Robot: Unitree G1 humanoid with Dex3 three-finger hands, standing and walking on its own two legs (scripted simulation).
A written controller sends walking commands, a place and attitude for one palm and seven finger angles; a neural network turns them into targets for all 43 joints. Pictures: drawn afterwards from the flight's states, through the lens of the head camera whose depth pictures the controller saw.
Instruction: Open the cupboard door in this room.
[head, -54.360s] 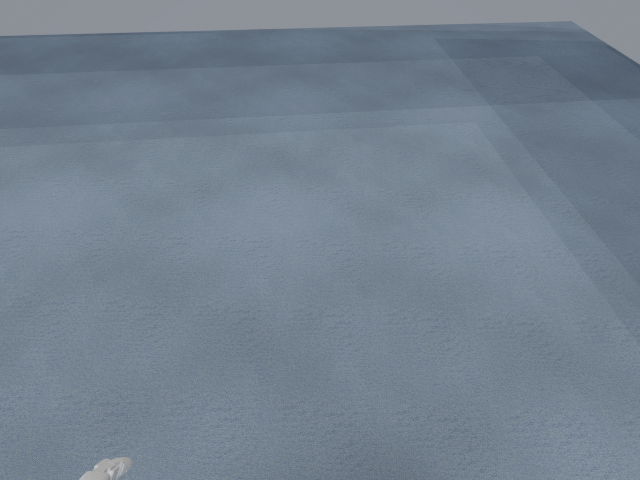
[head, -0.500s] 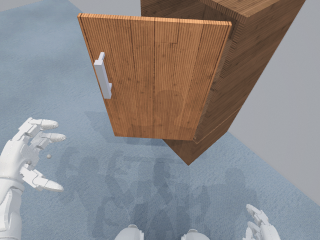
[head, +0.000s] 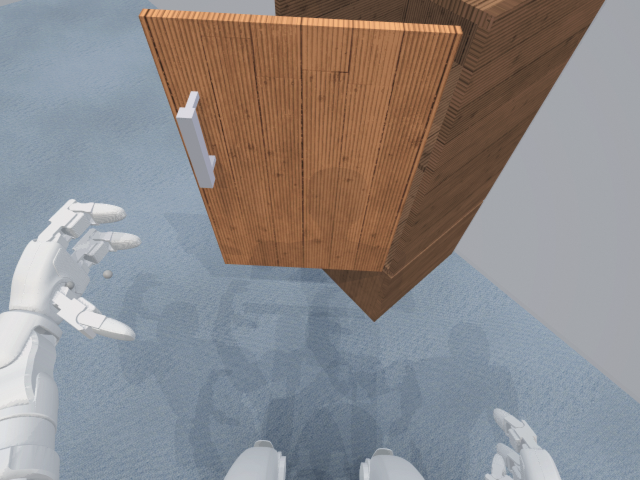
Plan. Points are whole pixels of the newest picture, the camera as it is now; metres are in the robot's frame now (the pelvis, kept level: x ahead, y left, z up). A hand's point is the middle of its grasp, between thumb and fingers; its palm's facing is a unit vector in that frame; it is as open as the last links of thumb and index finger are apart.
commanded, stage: move the hooked fingers beside the handle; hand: left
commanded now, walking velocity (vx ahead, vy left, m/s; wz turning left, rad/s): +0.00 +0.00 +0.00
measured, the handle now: (200, 142) +0.57 +0.21 +0.05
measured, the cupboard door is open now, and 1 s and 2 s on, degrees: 47 47 47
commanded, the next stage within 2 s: none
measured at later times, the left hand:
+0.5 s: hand (125, 229) +0.40 +0.27 +0.06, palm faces -0.03 -1.00 -0.01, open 14.0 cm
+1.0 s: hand (144, 191) +0.46 +0.26 +0.05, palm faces -0.02 -1.00 -0.02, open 14.0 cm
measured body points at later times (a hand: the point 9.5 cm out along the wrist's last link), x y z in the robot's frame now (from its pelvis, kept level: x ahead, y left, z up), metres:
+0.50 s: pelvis +0.00 +0.02 +0.00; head +0.10 +0.03 +0.44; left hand +0.39 +0.32 +0.06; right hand +0.09 -0.25 -0.10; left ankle +0.01 +0.11 -0.67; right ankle +0.01 -0.11 -0.67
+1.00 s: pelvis +0.00 +0.02 -0.01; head +0.12 +0.04 +0.42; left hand +0.46 +0.32 +0.06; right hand +0.02 -0.26 -0.12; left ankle +0.01 +0.11 -0.67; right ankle +0.01 -0.11 -0.67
